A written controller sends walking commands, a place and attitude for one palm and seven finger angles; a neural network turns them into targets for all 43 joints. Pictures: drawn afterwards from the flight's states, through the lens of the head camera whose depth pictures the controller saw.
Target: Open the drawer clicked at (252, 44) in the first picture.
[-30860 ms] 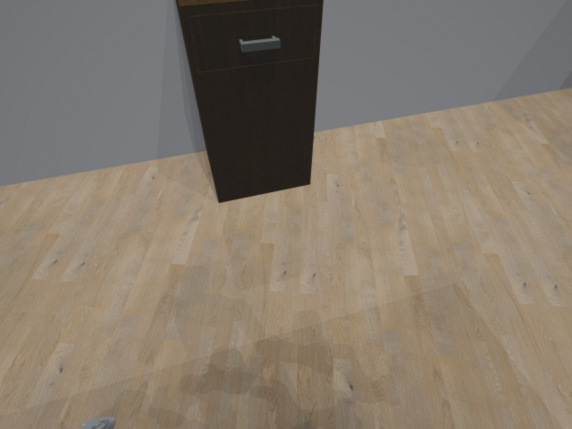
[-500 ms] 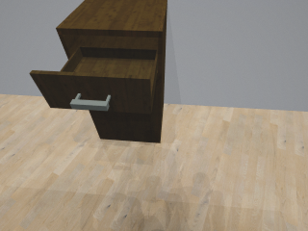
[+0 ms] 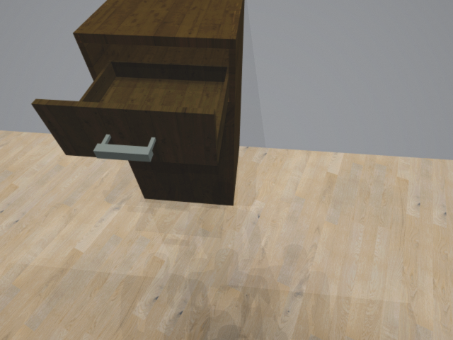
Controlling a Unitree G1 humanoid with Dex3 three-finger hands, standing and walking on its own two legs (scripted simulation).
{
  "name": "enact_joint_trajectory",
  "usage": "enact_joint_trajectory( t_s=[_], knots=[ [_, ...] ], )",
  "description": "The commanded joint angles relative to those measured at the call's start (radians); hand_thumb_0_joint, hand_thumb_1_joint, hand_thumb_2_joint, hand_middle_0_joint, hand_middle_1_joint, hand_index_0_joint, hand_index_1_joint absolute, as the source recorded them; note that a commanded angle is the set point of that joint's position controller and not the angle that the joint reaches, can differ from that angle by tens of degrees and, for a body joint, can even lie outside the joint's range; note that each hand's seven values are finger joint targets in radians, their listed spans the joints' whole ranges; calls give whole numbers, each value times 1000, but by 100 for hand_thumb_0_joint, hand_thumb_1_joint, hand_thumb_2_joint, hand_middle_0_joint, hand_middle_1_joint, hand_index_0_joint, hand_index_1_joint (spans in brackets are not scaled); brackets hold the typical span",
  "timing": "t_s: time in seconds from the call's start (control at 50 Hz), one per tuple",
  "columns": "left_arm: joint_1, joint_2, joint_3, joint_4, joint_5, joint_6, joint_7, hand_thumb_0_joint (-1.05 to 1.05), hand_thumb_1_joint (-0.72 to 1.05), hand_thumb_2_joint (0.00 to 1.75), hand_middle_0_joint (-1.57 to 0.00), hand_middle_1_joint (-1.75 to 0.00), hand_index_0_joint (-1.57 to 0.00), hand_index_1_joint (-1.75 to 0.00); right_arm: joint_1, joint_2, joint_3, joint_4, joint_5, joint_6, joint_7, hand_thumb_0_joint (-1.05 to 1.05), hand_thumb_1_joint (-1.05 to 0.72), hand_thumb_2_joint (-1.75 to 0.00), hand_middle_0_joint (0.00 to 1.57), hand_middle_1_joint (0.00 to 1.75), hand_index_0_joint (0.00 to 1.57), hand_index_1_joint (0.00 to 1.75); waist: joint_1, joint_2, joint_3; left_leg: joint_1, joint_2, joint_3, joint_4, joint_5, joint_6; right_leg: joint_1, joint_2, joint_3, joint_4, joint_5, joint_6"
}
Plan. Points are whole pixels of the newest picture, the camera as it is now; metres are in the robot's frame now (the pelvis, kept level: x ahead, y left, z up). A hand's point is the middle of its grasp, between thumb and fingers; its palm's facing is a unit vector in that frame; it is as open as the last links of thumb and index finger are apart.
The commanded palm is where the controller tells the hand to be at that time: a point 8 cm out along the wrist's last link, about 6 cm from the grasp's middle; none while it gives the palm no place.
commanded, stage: look to check the result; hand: left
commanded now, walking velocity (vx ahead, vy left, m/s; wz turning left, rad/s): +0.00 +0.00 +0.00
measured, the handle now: (126, 146) +0.54 +0.28 -0.01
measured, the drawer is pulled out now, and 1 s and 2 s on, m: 0.30 0.30 0.30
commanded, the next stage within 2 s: stand and wait in 0.16 s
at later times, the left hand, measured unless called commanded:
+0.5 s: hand out of the picture +0.03 +0.18 -0.17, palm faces +0.00 -0.97 -0.23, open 7.4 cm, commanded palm none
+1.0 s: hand out of the picture +0.03 +0.18 -0.17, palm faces +0.01 -0.97 -0.23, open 7.4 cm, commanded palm none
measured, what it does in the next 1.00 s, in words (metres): stands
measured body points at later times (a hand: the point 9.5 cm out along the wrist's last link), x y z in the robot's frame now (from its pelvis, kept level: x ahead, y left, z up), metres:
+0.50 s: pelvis +0.01 +0.00 +0.00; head +0.03 -0.02 +0.45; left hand +0.03 +0.23 -0.15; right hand +0.00 -0.23 -0.17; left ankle -0.01 +0.11 -0.75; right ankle +0.02 -0.09 -0.75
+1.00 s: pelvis +0.02 +0.00 +0.00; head +0.04 -0.01 +0.45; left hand +0.03 +0.23 -0.15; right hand +0.01 -0.23 -0.16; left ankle -0.01 +0.11 -0.75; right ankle +0.02 -0.09 -0.75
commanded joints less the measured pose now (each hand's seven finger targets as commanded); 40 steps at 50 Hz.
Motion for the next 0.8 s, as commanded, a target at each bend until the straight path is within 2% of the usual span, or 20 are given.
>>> enact_joint_trajectory(
  t_s=[0.0,0.08,0.14,0.16,0.24,0.36,0.48,0.56,0.58,0.72,0.78],
  knots=[
    [62,128,26,-25,-1,-11,11,0,90,90,-20,-30,-20,-30,80,-90,-13,-12,5,-7,-6,0,-90,-90,20,30,20,30,3,-28,21,-18,87,-84,-69,43,24,-25,-123,137,-99,25,-6],
    [58,136,30,-29,-1,-15,12,0,90,90,-20,-30,-20,-30,79,-95,-16,-12,4,-8,-7,0,-90,-90,20,30,20,30,1,-26,-7,-3,89,-81,-63,65,22,-4,-124,138,-95,70,-6],
    [55,134,29,-30,-1,-16,12,0,90,90,-20,-30,-20,-30,72,-94,-16,-12,5,-10,-8,0,-90,-90,20,30,20,30,1,-4,-8,4,94,-82,-65,84,22,-2,-123,136,-86,112,-8],
    [51,136,30,-31,-1,-16,12,0,90,90,-20,-30,-20,-30,71,-97,-16,-13,4,-10,-9,0,-90,-90,20,30,20,30,1,-13,-2,-2,96,-82,-67,87,20,0,-121,135,-84,122,-8],
    [46,140,31,-32,0,-15,12,0,90,90,-20,-30,-20,-30,67,-100,-17,-14,5,-10,-9,0,-90,-90,20,30,20,30,1,-27,3,2,97,-83,-71,89,21,1,-123,132,-84,123,-7],
    [36,144,32,-34,-1,-15,11,0,90,90,-20,-30,-20,-30,60,-108,-16,-14,3,-10,-9,0,-90,-90,20,30,20,30,3,-13,7,2,98,-83,-77,87,20,-1,-121,135,-89,113,-7],
    [35,153,33,-36,-1,-16,10,0,90,90,-20,-30,-20,-30,55,-117,-16,-14,4,-12,-8,0,-90,-90,20,30,20,30,5,-19,-17,13,99,-82,-78,98,19,16,-124,134,-90,126,-6],
    [28,151,32,-37,-1,-15,10,0,90,90,-20,-30,-20,-30,58,-115,-15,-14,2,-10,-8,0,-90,-90,20,30,20,30,3,-21,3,2,99,-84,-84,85,18,8,-120,133,-94,106,-5],
    [30,152,33,-36,-2,-15,9,0,90,90,-20,-30,-20,-30,55,-120,-14,-13,2,-11,-8,0,-90,-90,20,30,20,30,5,-8,-8,9,99,-81,-83,94,18,14,-124,132,-94,115,-6],
    [30,154,33,-35,-1,-16,10,0,90,90,-20,-30,-20,-30,58,-119,-15,-13,5,-11,-9,0,-90,-90,20,30,20,30,4,-27,-2,13,102,-84,-84,110,19,12,-122,124,-89,136,-6],
    [30,159,34,-34,-2,-18,10,0,90,90,-20,-30,-20,-30,54,-122,-16,-13,5,-13,-10,0,-90,-90,20,30,20,30,4,-16,-16,17,100,-83,-83,117,17,25,-127,126,-88,154,-6]
  ],
)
